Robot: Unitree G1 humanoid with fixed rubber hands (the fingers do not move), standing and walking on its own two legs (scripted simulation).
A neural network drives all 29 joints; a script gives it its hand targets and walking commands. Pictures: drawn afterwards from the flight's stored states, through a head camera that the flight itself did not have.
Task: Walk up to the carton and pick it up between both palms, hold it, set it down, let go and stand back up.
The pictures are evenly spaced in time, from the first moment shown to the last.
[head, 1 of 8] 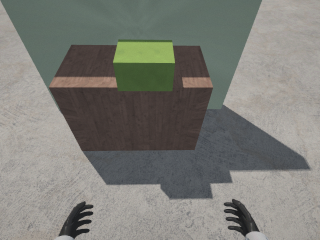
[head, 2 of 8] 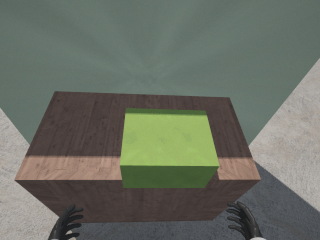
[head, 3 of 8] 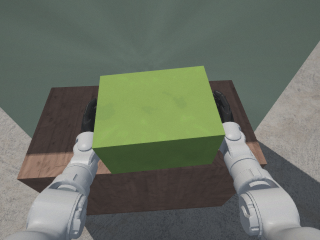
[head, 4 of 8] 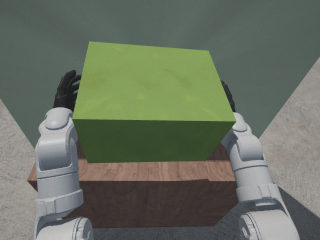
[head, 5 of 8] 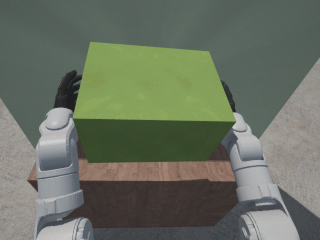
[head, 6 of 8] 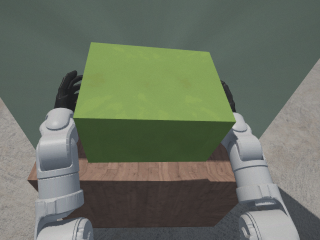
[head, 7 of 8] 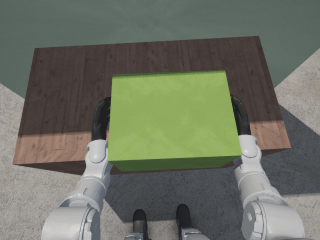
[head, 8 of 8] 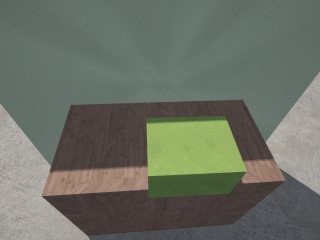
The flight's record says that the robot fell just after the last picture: no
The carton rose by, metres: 0.29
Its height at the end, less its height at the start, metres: +0.00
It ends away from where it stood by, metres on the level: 0.00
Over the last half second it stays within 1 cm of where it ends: yes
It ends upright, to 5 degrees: yes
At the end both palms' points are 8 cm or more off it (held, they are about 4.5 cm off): yes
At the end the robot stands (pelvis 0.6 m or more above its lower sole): yes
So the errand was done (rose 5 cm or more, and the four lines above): yes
